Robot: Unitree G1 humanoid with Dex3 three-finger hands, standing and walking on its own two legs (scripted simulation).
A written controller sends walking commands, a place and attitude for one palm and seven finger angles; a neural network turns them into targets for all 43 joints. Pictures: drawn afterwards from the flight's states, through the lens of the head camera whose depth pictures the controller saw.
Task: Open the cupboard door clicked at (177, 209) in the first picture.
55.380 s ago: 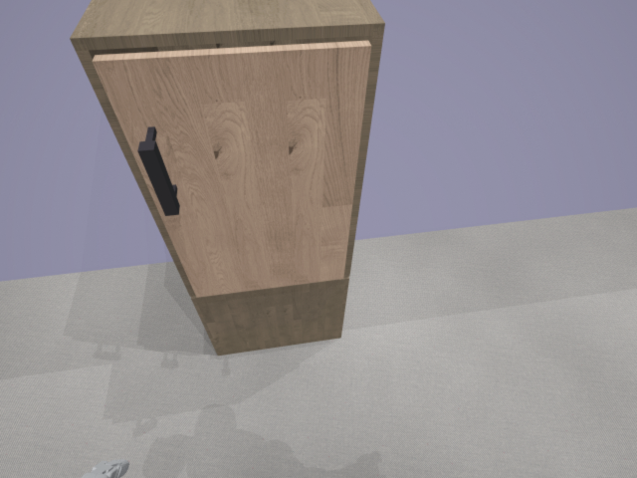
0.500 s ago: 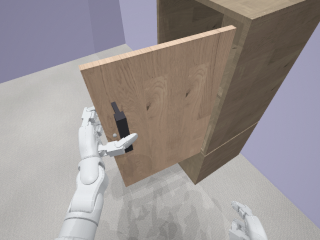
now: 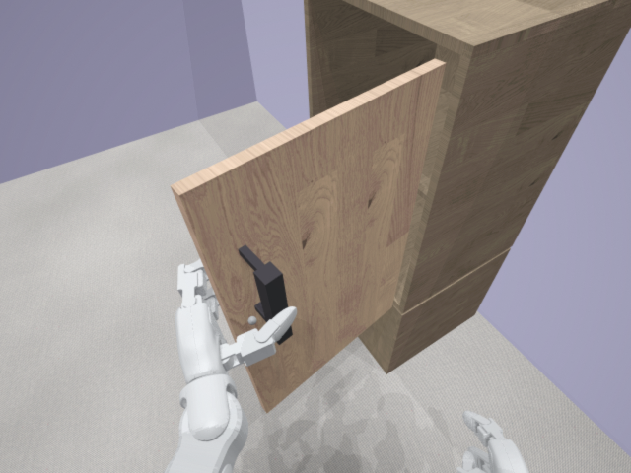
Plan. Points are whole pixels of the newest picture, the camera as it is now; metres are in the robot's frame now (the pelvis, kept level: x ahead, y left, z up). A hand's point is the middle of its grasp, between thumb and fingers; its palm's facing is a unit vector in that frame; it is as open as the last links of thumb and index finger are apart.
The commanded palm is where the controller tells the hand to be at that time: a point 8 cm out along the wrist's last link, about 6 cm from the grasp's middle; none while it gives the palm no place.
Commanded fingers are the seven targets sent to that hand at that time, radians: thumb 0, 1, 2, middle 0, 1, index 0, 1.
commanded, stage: open thumb and fingers to let go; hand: left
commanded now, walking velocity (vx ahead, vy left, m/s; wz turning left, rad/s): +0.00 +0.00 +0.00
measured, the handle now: (265, 295) +0.31 +0.08 +0.09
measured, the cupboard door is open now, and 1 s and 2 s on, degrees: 99 100 100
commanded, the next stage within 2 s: slide the hand sideways off the handle in 0.72 s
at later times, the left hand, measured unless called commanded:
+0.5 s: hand (245, 320) +0.27 +0.10 +0.09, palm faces +0.29 -0.96 +0.01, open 13.8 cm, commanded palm +0.24 +0.14 +0.09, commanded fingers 0.00 -0.50 0.30 -0.22 -0.75 -0.22 -0.75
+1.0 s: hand (238, 337) +0.25 +0.10 +0.09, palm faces -0.11 -0.99 -0.09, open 16.5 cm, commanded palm +0.23 +0.14 +0.09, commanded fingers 0.00 -0.50 0.30 -0.15 -0.30 -0.15 -0.30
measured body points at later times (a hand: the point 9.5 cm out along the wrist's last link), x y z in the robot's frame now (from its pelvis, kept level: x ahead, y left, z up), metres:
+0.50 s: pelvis -0.01 +0.01 +0.00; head +0.01 +0.00 +0.45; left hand +0.25 +0.15 +0.09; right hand +0.18 -0.20 -0.09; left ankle -0.01 +0.14 -0.71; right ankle +0.01 -0.07 -0.71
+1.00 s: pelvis -0.01 +0.02 +0.00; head +0.01 +0.01 +0.45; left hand +0.25 +0.16 +0.09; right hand +0.17 -0.19 -0.10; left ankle -0.01 +0.14 -0.71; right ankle +0.01 -0.07 -0.71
